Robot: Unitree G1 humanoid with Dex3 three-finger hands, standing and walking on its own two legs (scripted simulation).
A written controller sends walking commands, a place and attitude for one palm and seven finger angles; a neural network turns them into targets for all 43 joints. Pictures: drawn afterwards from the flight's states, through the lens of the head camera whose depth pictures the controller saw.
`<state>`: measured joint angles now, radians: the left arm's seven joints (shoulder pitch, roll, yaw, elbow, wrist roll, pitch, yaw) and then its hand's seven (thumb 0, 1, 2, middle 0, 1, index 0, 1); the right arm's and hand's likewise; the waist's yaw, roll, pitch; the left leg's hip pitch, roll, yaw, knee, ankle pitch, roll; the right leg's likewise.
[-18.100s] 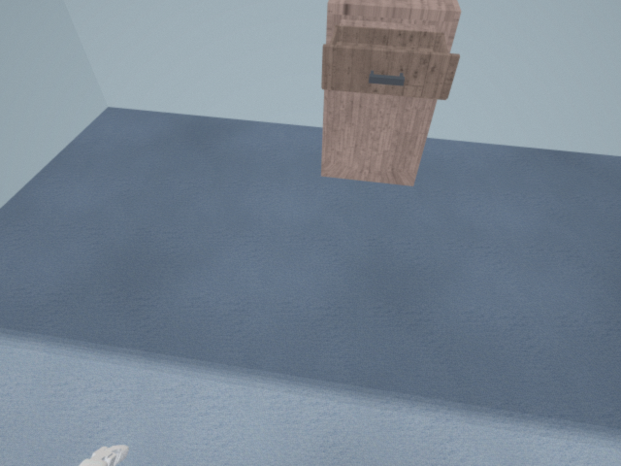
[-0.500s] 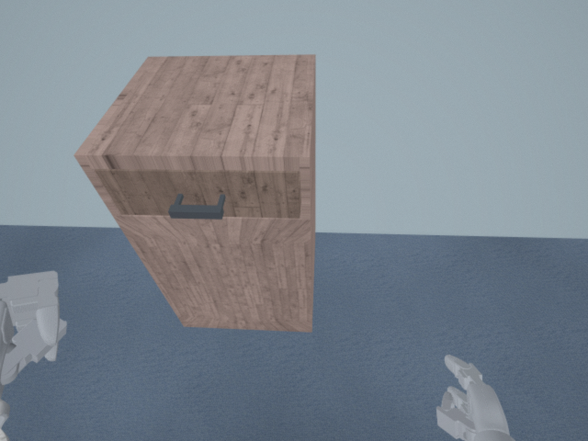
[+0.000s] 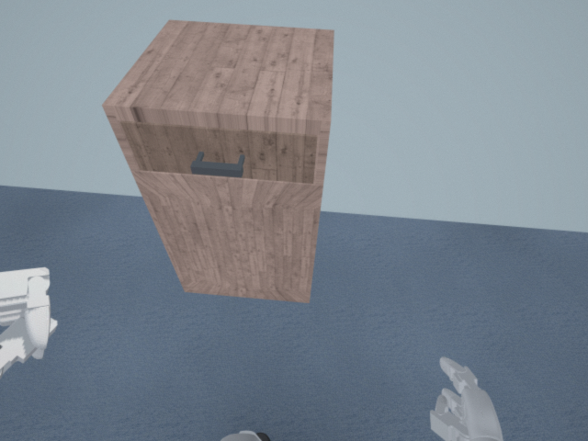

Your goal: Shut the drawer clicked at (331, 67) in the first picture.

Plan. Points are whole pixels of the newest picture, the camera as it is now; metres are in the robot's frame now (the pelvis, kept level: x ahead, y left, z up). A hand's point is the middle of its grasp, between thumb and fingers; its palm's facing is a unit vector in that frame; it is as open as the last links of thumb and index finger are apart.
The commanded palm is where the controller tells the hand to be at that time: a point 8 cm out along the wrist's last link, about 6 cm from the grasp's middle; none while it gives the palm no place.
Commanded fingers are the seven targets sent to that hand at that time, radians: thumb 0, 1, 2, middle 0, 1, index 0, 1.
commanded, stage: step back with the hand held close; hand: left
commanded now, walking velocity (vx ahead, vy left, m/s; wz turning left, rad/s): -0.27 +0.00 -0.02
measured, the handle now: (219, 163) +0.68 +0.19 -0.06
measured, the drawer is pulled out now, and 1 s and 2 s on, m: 0.00 0.00 0.00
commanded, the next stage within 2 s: stop stepping back and stand still in 0.34 s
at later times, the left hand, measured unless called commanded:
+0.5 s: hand out of the picture +0.08 +0.23 +0.18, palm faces +0.35 -0.84 -0.42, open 3.3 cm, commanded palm +0.01 +0.27 +0.19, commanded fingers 0.00 0.90 0.90 -1.40 -1.60 -1.40 -1.60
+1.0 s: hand out of the picture +0.01 +0.21 +0.17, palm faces +0.37 -0.83 -0.41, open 3.3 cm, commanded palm -0.05 +0.26 +0.19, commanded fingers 0.00 0.90 0.90 -1.40 -1.60 -1.40 -1.60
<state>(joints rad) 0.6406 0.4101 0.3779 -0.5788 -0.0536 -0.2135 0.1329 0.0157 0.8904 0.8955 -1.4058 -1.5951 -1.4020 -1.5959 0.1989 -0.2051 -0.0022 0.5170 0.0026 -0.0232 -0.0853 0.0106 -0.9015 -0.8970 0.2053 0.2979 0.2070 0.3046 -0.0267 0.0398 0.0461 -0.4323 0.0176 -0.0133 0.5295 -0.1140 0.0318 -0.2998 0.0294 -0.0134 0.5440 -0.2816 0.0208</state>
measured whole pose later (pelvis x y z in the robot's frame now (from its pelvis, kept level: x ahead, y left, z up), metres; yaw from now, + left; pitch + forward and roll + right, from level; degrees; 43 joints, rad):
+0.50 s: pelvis -0.12 -0.01 +0.00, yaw -1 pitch +2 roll -3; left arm 0.60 0.41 0.40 -0.68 -0.06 -0.22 0.15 0.02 0.89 0.90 -1.41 -1.60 -1.40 -1.60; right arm 0.14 -0.14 0.01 0.57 -0.02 -0.11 -0.02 0.01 -0.90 -0.90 0.21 0.30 0.21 0.30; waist 0.01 -0.01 0.04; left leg -0.47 0.08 0.04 0.53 -0.09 0.02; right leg -0.40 0.06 0.00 0.89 -0.48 0.02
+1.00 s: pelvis -0.18 -0.02 +0.00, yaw +0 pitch -1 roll -1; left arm 0.62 0.36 0.35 -0.54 -0.03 -0.23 0.15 0.02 0.89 0.90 -1.41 -1.60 -1.40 -1.60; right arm 0.27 -0.21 -0.01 0.63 0.00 -0.12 -0.07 0.01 -0.90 -0.90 0.20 0.30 0.20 0.30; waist -0.04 0.00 -0.03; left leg -0.32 0.02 0.01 0.55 -0.22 0.01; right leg -0.19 0.00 -0.04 0.52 -0.31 -0.01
